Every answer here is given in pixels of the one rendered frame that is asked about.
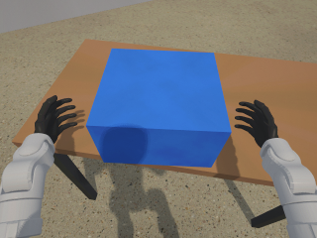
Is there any table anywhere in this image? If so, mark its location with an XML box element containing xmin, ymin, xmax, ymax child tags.
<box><xmin>12</xmin><ymin>39</ymin><xmax>317</xmax><ymax>228</ymax></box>

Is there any carton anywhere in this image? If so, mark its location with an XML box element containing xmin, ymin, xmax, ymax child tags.
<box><xmin>85</xmin><ymin>49</ymin><xmax>232</xmax><ymax>168</ymax></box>

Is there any left robot hand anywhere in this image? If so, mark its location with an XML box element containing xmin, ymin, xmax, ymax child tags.
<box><xmin>34</xmin><ymin>95</ymin><xmax>77</xmax><ymax>143</ymax></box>

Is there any robot left forearm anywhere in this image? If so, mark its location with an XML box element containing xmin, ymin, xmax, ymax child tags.
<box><xmin>0</xmin><ymin>133</ymin><xmax>55</xmax><ymax>238</ymax></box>

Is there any robot right forearm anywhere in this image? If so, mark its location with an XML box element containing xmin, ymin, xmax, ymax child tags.
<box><xmin>260</xmin><ymin>138</ymin><xmax>317</xmax><ymax>238</ymax></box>

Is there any right robot hand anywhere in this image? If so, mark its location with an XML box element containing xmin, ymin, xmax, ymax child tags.
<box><xmin>234</xmin><ymin>100</ymin><xmax>279</xmax><ymax>147</ymax></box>

